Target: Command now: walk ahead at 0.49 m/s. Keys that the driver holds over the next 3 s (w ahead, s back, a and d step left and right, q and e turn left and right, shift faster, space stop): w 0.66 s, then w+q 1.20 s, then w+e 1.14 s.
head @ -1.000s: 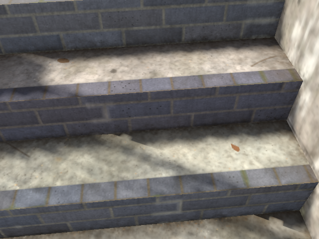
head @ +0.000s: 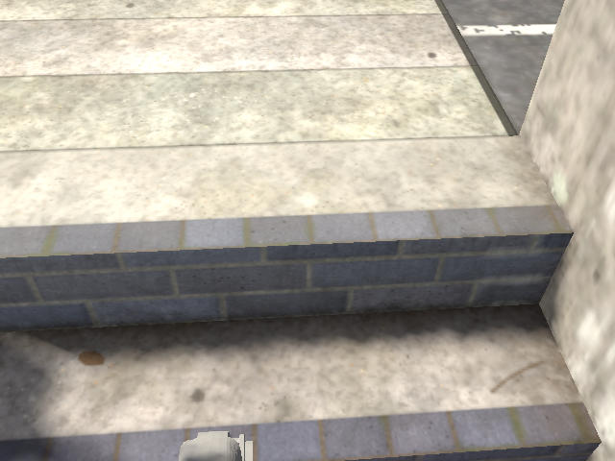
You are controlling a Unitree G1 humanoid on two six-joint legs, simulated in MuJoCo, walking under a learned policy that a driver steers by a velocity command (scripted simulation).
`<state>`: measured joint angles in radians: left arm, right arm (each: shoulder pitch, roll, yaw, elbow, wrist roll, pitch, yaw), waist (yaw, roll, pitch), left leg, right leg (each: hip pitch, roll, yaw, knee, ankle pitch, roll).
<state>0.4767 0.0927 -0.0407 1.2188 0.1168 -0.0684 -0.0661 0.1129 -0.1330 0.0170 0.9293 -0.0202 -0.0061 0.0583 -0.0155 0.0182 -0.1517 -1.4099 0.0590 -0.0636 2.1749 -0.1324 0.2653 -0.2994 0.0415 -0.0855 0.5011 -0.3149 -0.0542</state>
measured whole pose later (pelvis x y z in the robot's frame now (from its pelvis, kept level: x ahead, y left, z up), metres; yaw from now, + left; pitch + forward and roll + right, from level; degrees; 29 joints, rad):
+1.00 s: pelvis +0.51 -0.01 +0.37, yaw +6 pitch +5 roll -2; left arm 0.40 0.17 0.00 1.19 0.08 -0.05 -0.05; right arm 0.18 -0.19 -0.02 1.04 -0.01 -0.06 0.11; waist -0.01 0.04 -0.12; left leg -1.21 0.02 -0.17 2.12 -0.04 0.27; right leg -0.37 0.00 -0.23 0.63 -0.35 -0.07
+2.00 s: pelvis +1.01 +0.10 +0.58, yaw +38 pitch +2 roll -1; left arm 0.27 0.18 0.04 0.85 0.03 -0.10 0.01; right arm 0.24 -0.25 -0.06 0.91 -0.03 -0.11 0.03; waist 0.04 0.03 -0.06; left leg -0.64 0.00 -0.07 1.23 -0.22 0.06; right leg -0.25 0.00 -0.10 0.38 -0.17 -0.04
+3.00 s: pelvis +1.43 +0.24 +0.57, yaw +7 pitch +3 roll +1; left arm 0.26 0.25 0.08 0.71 0.00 -0.04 -0.03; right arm 0.15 -0.28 -0.08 0.74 0.00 -0.11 -0.03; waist 0.02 0.02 0.04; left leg -0.57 0.11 -0.04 1.21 -0.32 -0.02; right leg -0.36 0.09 0.01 0.49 -0.18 -0.10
